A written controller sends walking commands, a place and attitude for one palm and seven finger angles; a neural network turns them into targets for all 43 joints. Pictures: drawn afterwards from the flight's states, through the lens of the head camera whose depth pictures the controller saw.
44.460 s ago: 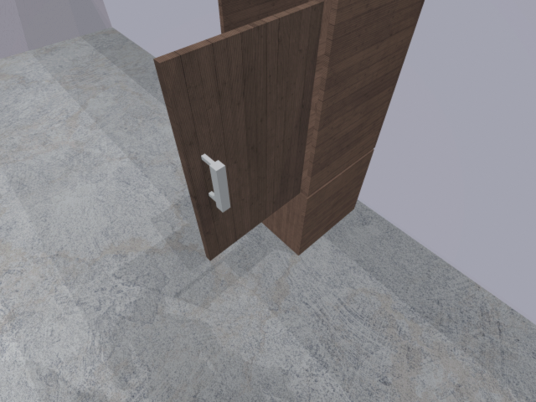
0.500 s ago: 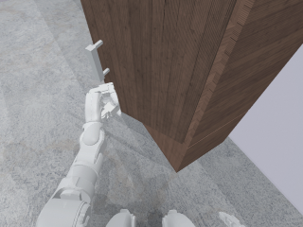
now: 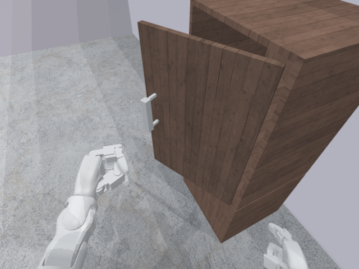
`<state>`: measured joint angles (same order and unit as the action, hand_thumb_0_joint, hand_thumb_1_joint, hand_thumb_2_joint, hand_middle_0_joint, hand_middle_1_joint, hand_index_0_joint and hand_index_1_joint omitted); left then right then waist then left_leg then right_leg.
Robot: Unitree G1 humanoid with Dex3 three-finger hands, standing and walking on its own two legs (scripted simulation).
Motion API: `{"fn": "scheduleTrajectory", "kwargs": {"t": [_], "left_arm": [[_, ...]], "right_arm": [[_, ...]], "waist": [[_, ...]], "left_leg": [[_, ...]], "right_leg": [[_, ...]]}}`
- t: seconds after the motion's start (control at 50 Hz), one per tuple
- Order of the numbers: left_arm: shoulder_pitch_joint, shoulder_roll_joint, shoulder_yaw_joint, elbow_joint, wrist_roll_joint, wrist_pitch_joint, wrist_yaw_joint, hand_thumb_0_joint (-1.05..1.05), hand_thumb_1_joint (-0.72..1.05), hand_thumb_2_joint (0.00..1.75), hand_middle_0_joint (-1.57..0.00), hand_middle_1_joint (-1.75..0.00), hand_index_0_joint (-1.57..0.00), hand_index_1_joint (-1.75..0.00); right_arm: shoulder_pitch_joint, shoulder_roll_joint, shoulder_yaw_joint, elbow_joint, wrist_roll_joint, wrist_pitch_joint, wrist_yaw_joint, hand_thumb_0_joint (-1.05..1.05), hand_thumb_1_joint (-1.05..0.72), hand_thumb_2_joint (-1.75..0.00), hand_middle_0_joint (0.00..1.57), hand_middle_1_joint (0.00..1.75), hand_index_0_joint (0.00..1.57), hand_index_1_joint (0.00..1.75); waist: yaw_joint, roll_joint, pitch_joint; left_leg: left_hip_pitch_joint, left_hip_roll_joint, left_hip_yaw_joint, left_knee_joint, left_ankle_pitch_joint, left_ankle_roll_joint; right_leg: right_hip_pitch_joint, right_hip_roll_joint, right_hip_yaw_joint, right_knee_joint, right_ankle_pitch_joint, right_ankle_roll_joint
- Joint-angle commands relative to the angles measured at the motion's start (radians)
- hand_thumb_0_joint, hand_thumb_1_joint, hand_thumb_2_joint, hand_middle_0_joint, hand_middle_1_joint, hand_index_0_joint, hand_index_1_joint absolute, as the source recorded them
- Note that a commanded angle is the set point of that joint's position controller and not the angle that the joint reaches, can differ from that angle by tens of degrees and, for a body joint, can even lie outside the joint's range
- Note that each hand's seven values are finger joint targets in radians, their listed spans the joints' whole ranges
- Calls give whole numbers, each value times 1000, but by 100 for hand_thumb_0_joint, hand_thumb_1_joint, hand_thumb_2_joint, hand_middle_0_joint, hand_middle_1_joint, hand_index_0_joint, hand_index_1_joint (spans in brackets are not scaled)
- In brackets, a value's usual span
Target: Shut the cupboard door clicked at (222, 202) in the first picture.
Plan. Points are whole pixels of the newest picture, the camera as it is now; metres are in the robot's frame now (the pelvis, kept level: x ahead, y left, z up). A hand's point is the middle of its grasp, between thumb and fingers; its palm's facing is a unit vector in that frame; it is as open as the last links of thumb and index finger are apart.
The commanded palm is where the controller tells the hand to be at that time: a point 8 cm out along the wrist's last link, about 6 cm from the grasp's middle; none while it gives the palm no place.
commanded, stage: draw the hand back to the body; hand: left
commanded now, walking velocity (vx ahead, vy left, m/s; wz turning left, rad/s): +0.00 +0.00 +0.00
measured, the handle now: (151, 112) +0.60 +0.13 -0.01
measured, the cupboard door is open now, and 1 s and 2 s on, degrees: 27 27 27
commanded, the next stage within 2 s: step back with the hand held close in 0.96 s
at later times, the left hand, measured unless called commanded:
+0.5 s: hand (29, 187) +0.21 +0.26 +0.17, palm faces +0.37 -0.85 -0.38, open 5.5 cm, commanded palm +0.16 +0.30 +0.19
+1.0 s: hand (19, 193) +0.19 +0.25 +0.19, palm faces +0.44 -0.81 -0.39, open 7.4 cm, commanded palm +0.14 +0.29 +0.20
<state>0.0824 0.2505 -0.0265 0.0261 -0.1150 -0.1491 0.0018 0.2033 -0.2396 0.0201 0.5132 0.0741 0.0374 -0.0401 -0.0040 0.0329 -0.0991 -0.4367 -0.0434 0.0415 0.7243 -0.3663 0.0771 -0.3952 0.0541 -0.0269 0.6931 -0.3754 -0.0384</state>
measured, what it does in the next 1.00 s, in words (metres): stands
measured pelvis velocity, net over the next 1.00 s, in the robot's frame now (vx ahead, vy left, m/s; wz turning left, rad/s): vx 0.00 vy -0.01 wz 0.02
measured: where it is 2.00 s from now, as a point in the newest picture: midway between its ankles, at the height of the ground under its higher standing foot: outside the picture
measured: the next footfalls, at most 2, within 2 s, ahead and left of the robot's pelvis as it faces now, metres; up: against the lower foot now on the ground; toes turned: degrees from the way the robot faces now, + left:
right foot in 1.82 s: -0.09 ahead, -0.11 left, +0.00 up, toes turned +4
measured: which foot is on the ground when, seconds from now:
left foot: down 0.00-1.00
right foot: down 0.00-1.00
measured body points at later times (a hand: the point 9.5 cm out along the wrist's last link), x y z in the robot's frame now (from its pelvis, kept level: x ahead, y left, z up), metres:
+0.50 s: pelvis +0.01 +0.01 +0.03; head -0.01 -0.01 +0.47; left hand +0.18 +0.30 +0.19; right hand +0.20 -0.20 -0.06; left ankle +0.00 +0.07 -0.72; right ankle -0.01 -0.10 -0.72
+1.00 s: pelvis +0.00 -0.01 +0.03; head -0.03 -0.03 +0.47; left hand +0.16 +0.29 +0.21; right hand +0.20 -0.23 -0.05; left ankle +0.00 +0.07 -0.72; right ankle -0.01 -0.10 -0.72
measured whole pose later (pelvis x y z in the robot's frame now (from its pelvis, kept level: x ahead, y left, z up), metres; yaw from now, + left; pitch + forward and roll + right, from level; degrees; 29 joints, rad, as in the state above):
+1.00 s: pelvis +0.00 -0.01 +0.03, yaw +1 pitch -4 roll -1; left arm 0.48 0.38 0.33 -0.40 -0.10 -0.04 0.10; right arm 0.20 -0.23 0.03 0.62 0.04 -0.08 -0.06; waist 0.06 0.06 -0.02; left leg -0.13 -0.04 0.02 0.43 -0.24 0.06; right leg -0.07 0.06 -0.03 0.38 -0.24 -0.05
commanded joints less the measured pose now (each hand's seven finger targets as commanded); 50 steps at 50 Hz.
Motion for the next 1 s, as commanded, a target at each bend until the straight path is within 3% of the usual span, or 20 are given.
{"fn": "scheduleTrajectory", "kwargs": {"t": [0.0,0.06,0.18,0.22,0.24,0.3,0.42,0.44,0.52,0.56,0.58,0.64,0.7,0.72,0.8,0.82,0.9,0.98], "left_arm": [[-190,117,71,-320,23,19,48,0,90,90,-97,-114,-97,-114],[-139,134,96,-390,29,52,61,0,90,90,-89,-105,-89,-105],[16,170,170,-507,30,95,80,0,90,90,-72,-87,-72,-87],[90,208,225,-524,32,104,85,0,90,90,-67,-81,-67,-81],[100,191,219,-546,32,106,85,0,90,90,-64,-78,-64,-78],[127,220,271,-587,37,109,91,0,90,90,-56,-69,-56,-69],[243,296,400,-629,30,100,102,0,90,90,-39,-51,-39,-51],[247,286,400,-641,27,96,101,0,90,90,-36,-48,-36,-48],[300,352,504,-657,22,77,113,0,90,90,-25,-36,-25,-36],[312,358,528,-671,17,65,114,0,90,90,-20,-30,-20,-30],[318,312,486,-643,21,63,110,0,90,90,-20,-30,-20,-30],[302,260,431,-590,22,70,106,0,90,90,-20,-30,-20,-30],[276,271,433,-598,29,59,112,0,90,90,-20,-30,-20,-30],[280,299,457,-597,27,59,114,0,90,90,-20,-30,-20,-30],[263,335,485,-665,28,41,121,0,90,90,-20,-30,-20,-30],[260,358,504,-676,29,41,124,0,90,90,-20,-30,-20,-30],[276,332,492,-656,26,41,125,0,90,90,-20,-30,-20,-30],[310,308,484,-605,20,45,117,0,90,90,-20,-30,-20,-30]], "right_arm": [[-108,-93,-14,-148,-8,-33,-28,0,-90,-90,20,30,20,30],[-118,-87,-2,-142,-14,-37,-33,0,-90,-90,20,30,20,30],[-135,-86,6,-133,-28,-54,-27,0,-90,-90,20,30,20,30],[-135,-93,2,-124,-35,-61,-22,0,-90,-90,20,30,20,30],[-139,-87,4,-126,-34,-62,-19,0,-90,-90,20,30,20,30],[-140,-93,0,-116,-39,-71,-11,0,-90,-90,20,30,20,30],[-153,-98,-13,-97,-40,-97,-5,0,-90,-90,20,30,20,30],[-155,-95,-12,-98,-37,-99,-5,0,-90,-90,20,30,20,30],[-156,-102,-22,-85,-34,-122,-9,0,-90,-90,20,30,20,30],[-158,-99,-24,-83,-30,-130,-9,0,-90,-90,20,30,20,30],[-159,-98,-24,-75,-31,-135,-10,0,-90,-90,20,30,20,30],[-151,-115,-31,-66,-31,-143,-6,0,-90,-90,20,30,20,30],[-147,-119,-37,-64,-33,-151,-11,0,-90,-90,20,30,20,30],[-150,-122,-39,-61,-36,-154,-14,0,-90,-90,20,30,20,30],[-161,-107,-34,-64,-37,-169,-21,0,-90,-90,20,30,20,30],[-159,-109,-33,-58,-37,-172,-23,0,-90,-90,20,30,20,30],[-166,-94,-25,-55,-37,-180,-25,0,-90,-90,20,30,20,30],[-158,-98,-29,-51,-39,-175,-22,0,-90,-90,20,30,20,30]], "waist": [[0,-9,-74],[8,45,-77],[25,47,-61],[37,17,-66],[34,35,-56],[38,44,-33],[58,33,-13],[56,37,-2],[70,49,7],[70,68,26],[61,56,57],[46,38,114],[47,1,85],[55,-15,71],[67,38,8],[70,58,8],[67,96,75],[64,42,89]], "left_leg": [[208,66,-116,-210,219,-37],[294,74,-132,-255,293,-48],[365,88,-143,-320,398,-67],[368,89,-133,-326,459,-70],[373,89,-129,-331,478,-75],[379,95,-145,-350,492,-89],[356,89,-131,-364,440,-82],[348,86,-127,-367,426,-80],[323,82,-122,-376,364,-76],[308,80,-121,-383,318,-75],[309,78,-116,-383,300,-70],[296,77,-119,-395,233,-61],[302,69,-112,-392,207,-47],[305,67,-107,-388,213,-42],[320,56,-89,-368,244,-36],[312,55,-89,-366,244,-39],[299,52,-82,-367,239,-43],[298,55,-77,-364,256,-41]], "right_leg": [[95,-50,41,-187,243,8],[144,-50,29,-222,274,4],[229,-49,18,-287,322,5],[267,-48,19,-304,356,6],[269,-52,15,-305,362,7],[275,-48,10,-319,349,8],[305,-48,14,-345,331,8],[307,-50,13,-343,326,8],[316,-45,18,-352,300,7],[308,-48,20,-353,271,6],[282,-48,21,-357,261,8],[244,-52,27,-370,219,12],[250,-53,28,-367,200,15],[260,-55,31,-376,199,16],[292,-62,44,-367,219,13],[300,-62,47,-371,218,11],[268,-60,49,-380,212,8],[263,-61,48,-384,221,12]]}}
